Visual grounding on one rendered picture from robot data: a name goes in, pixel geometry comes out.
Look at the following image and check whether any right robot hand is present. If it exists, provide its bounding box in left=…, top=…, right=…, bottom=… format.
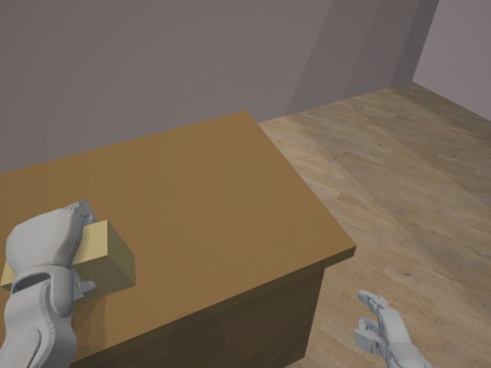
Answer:
left=354, top=290, right=413, bottom=361

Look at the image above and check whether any left robot hand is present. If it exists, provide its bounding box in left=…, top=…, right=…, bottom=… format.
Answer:
left=5, top=199, right=98, bottom=302

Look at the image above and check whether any robot left forearm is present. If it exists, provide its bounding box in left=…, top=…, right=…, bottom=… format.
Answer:
left=0, top=265, right=77, bottom=368

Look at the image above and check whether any robot right forearm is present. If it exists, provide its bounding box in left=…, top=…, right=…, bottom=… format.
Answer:
left=386, top=342, right=433, bottom=368

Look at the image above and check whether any table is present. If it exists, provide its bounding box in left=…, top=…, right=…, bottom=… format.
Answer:
left=0, top=110, right=357, bottom=368

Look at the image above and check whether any sponge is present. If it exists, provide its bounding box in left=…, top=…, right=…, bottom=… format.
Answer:
left=0, top=220, right=136, bottom=304

